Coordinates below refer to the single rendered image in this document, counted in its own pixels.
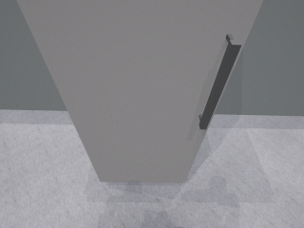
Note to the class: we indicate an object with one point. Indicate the handle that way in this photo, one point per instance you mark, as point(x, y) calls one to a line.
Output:
point(228, 60)

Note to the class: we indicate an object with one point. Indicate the fridge door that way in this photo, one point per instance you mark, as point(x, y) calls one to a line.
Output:
point(135, 76)

